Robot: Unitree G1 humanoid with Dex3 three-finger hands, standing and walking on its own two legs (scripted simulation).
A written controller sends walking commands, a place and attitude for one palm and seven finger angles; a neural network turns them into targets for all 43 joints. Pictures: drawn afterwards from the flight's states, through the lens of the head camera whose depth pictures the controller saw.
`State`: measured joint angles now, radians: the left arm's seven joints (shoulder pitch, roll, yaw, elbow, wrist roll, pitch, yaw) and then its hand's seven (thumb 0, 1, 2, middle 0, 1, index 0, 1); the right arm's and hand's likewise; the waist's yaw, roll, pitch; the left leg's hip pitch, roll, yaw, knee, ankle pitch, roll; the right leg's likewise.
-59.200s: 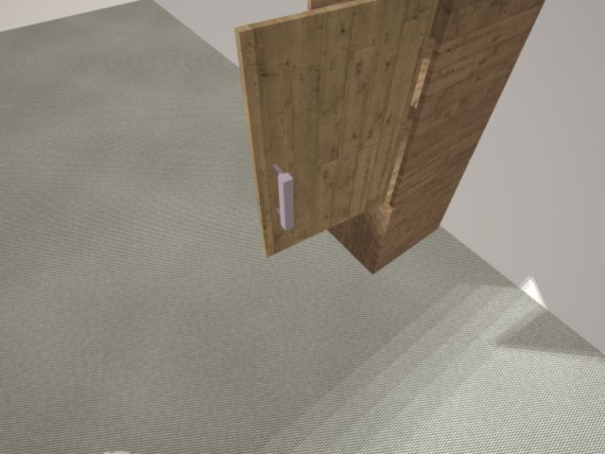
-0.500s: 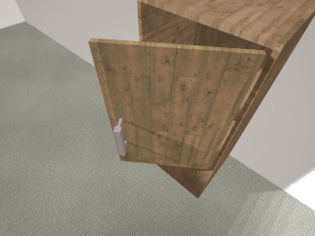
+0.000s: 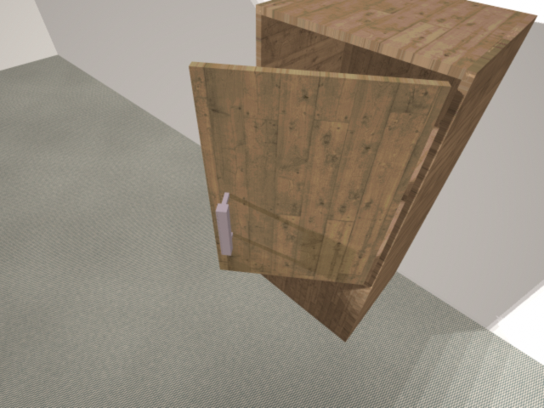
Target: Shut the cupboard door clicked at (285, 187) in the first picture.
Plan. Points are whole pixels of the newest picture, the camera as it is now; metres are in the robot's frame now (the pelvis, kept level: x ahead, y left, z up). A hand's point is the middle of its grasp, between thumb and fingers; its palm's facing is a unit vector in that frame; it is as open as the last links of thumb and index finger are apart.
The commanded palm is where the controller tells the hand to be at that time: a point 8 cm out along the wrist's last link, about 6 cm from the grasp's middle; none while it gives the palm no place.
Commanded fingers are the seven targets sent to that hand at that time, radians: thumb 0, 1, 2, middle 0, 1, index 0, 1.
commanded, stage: come to a stop and stand still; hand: left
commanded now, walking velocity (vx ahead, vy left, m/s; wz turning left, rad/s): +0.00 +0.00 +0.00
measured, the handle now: (226, 224) +0.52 +0.14 -0.10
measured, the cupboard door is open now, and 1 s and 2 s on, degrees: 36 36 36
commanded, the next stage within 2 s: look again from close up in 0.32 s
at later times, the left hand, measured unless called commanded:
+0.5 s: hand out of the picture -0.05 +0.15 -0.18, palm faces +0.05 -0.99 -0.14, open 7.4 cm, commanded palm none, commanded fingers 0.00 0.90 0.90 -0.20 -0.30 -0.20 -0.30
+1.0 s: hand out of the picture +0.00 +0.16 -0.17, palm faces +0.03 -0.99 -0.16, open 7.4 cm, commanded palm none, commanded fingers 0.00 0.90 0.90 -0.20 -0.30 -0.20 -0.30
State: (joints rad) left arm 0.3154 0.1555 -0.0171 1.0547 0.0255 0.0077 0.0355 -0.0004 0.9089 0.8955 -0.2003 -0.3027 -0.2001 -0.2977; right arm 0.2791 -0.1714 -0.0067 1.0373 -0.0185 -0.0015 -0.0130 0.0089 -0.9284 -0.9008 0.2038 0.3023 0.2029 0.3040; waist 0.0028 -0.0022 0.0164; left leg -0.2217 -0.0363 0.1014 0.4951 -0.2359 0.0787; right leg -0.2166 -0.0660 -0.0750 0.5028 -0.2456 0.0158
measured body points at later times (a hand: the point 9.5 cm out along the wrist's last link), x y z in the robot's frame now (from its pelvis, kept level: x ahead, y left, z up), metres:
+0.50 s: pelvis -0.01 +0.00 +0.00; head -0.01 +0.01 +0.45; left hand -0.05 +0.21 -0.16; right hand -0.01 -0.21 -0.15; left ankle +0.03 +0.07 -0.74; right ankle +0.02 -0.14 -0.74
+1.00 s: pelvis +0.01 +0.00 +0.01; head +0.01 +0.01 +0.45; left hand +0.00 +0.21 -0.16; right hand +0.00 -0.22 -0.15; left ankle +0.03 +0.07 -0.74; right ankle +0.02 -0.14 -0.74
